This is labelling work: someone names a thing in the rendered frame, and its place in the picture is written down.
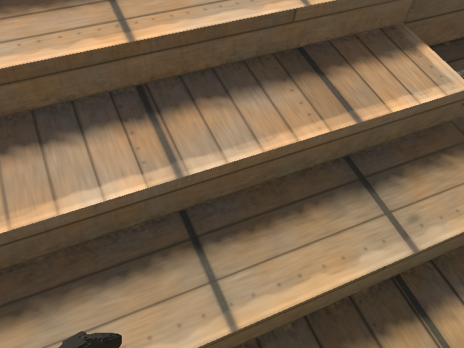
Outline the left robot hand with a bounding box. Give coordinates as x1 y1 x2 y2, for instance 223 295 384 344
58 331 122 348

